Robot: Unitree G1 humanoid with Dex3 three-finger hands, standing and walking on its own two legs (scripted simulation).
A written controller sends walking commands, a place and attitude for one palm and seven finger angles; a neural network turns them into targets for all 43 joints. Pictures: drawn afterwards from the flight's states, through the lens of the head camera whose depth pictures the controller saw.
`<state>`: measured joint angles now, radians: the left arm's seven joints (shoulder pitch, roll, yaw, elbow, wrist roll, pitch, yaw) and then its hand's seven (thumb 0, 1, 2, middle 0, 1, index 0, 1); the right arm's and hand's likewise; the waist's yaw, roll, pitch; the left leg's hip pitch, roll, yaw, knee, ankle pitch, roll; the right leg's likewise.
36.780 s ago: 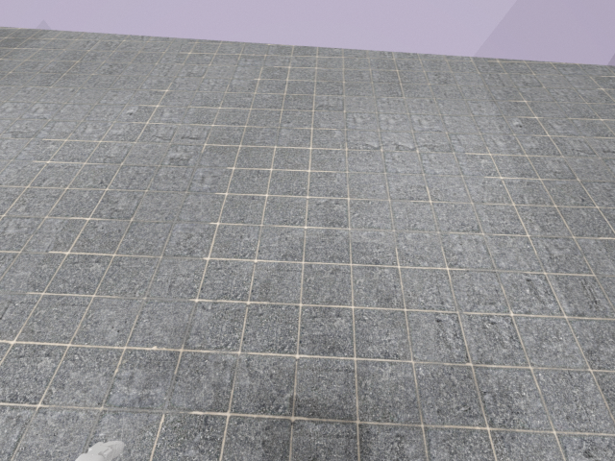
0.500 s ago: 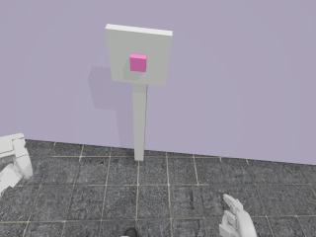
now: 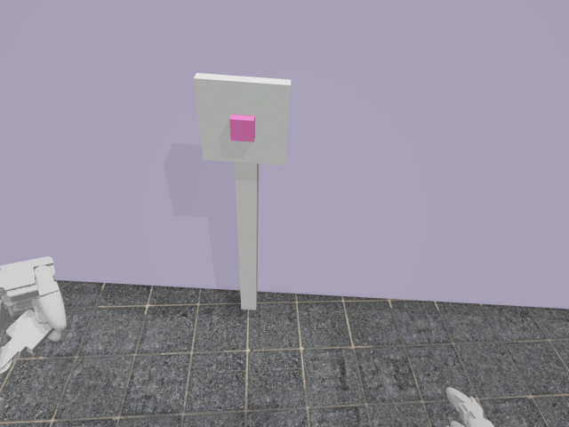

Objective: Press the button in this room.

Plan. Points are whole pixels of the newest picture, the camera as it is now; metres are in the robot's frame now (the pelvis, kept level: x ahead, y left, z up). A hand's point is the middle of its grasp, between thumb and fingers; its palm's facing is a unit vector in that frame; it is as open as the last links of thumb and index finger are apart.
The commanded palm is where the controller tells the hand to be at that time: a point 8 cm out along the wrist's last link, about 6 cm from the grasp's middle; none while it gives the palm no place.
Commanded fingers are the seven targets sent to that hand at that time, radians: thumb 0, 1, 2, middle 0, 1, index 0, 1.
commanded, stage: stop stepping back and stand still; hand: left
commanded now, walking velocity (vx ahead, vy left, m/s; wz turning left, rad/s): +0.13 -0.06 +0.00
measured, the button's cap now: (242, 127) +0.72 +0.13 +0.08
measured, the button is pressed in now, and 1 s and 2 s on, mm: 0 0 0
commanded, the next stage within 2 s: let the arm hang, fingers relaxed in 0.32 s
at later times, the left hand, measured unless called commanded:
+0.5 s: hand (58, 362) +0.17 +0.27 +0.08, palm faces +0.29 -0.84 -0.46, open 3.0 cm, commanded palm none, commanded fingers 0.00 0.90 0.90 -1.12 -1.30 -1.12 -1.30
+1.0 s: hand out of the picture -0.11 +0.25 -0.15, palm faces +0.05 -0.96 -0.29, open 5.5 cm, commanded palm none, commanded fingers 0.00 0.90 0.90 -0.20 -0.30 -0.20 -0.30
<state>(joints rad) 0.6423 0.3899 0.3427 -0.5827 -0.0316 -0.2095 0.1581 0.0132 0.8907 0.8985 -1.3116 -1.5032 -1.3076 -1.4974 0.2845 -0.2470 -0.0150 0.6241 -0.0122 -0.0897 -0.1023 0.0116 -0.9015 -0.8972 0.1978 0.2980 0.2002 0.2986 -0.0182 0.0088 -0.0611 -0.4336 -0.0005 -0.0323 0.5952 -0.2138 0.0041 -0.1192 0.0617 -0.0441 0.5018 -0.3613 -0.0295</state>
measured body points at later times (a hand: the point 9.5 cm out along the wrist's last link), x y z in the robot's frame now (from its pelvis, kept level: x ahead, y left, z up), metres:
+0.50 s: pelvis -0.03 +0.02 +0.00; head -0.04 +0.00 +0.45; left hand +0.15 +0.31 +0.11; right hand +0.13 -0.24 -0.10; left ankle +0.02 +0.13 -0.73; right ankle -0.05 -0.07 -0.73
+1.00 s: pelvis -0.05 +0.02 +0.01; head -0.04 +0.02 +0.46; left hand -0.11 +0.30 -0.13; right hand -0.04 -0.23 -0.14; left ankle +0.02 +0.13 -0.73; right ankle -0.05 -0.07 -0.73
